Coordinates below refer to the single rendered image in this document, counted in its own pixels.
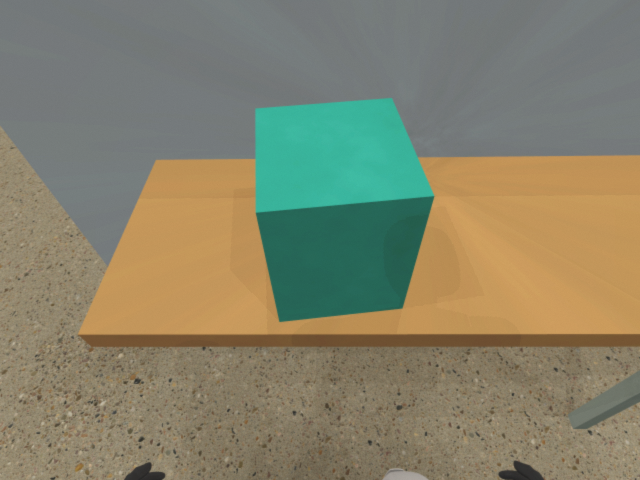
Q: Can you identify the carton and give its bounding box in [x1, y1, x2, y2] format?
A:
[255, 98, 434, 322]

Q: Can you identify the table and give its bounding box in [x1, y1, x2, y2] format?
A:
[78, 155, 640, 429]

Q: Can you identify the right robot shin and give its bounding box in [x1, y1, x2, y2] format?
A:
[383, 468, 404, 479]

